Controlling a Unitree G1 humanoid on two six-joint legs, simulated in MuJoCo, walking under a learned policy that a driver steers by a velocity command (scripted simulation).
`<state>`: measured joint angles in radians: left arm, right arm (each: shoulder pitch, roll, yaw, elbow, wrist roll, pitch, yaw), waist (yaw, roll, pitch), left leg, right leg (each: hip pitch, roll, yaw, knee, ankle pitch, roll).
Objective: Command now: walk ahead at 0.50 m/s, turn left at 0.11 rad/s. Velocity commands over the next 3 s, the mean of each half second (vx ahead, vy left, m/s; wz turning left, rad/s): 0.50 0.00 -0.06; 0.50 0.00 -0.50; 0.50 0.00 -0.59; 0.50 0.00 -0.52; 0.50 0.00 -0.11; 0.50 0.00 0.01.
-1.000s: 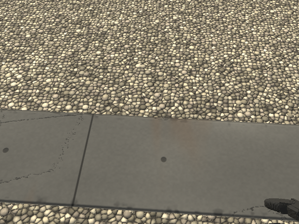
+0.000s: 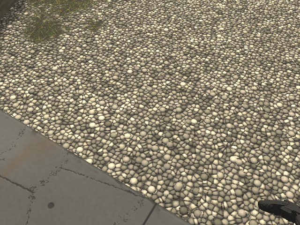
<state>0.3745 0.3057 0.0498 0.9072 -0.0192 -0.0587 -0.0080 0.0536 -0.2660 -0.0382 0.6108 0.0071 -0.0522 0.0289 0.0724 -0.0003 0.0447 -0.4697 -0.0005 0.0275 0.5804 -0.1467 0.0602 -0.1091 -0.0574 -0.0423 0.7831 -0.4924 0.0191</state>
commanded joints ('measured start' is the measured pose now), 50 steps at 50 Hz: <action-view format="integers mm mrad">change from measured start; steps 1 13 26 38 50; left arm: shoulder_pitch -85 -305 26 -95 108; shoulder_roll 148 32 246 156 41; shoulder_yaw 20 -6 78 56 12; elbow -128 -172 -156 -207 -249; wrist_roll -28 14 -14 -1 -18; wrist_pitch -56 -20 -8 -7 4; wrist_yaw -9 -15 -37 16 23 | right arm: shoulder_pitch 328 250 384 23 336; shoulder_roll -192 -168 -70 -82 -272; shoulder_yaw -64 -56 -12 -19 -91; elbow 32 121 149 37 100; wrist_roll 1 -1 -31 -23 -10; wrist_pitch -7 -40 -35 -53 -66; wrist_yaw -11 -26 -44 -34 -22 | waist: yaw -185 -108 4 -34 -128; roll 150 50 -248 -59 338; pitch -240 6 -417 -37 -368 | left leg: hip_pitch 741 309 -177 -63 846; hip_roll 340 175 -83 46 446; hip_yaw -580 -114 -25 -86 -831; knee -273 -462 715 98 -250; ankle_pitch -156 171 -381 153 -299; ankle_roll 231 156 -95 -127 208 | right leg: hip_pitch -687 -512 512 -175 -632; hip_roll -7 -57 -280 -34 122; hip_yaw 111 68 837 298 206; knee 502 -94 -433 -579 403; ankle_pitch -8 570 242 480 -122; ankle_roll -43 10 -433 -254 -47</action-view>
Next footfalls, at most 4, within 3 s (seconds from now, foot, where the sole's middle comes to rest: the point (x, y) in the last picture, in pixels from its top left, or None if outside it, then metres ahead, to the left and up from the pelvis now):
0.48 right None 0.44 -0.14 -0.76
0.96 left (162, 162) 0.74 0.01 -0.76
1.48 right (237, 147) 0.86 -0.36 -0.76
1.94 left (240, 96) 1.20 -0.41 -0.76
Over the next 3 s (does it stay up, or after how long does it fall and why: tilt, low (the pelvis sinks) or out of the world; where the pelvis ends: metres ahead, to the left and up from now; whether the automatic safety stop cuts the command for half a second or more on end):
stays up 1.34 -0.83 0.00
